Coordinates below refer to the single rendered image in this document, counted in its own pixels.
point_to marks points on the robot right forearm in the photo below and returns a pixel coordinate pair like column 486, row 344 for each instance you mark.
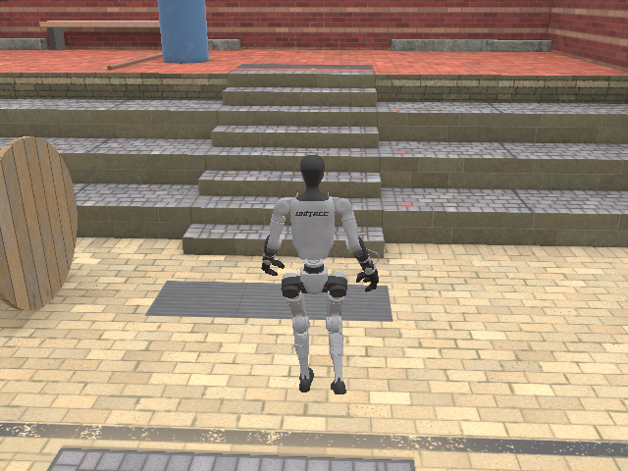
column 364, row 259

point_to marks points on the right robot hand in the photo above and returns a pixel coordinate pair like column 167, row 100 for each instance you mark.
column 373, row 278

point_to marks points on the robot left thigh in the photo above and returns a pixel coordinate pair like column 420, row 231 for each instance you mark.
column 291, row 288

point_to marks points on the left robot upper arm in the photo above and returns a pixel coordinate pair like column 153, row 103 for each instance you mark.
column 278, row 219

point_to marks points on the robot left forearm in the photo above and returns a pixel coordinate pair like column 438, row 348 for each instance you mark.
column 269, row 254

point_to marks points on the left robot hand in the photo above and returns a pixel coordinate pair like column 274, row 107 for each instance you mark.
column 269, row 271

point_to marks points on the left robot foot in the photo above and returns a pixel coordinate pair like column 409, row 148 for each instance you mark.
column 305, row 384

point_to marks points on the right robot upper arm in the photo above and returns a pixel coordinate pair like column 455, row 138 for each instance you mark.
column 344, row 207

